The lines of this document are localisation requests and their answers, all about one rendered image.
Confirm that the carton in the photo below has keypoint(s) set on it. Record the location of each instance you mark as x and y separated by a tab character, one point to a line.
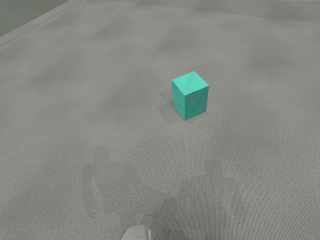
190	95

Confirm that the left robot thigh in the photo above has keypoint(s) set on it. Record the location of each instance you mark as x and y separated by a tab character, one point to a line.
137	232

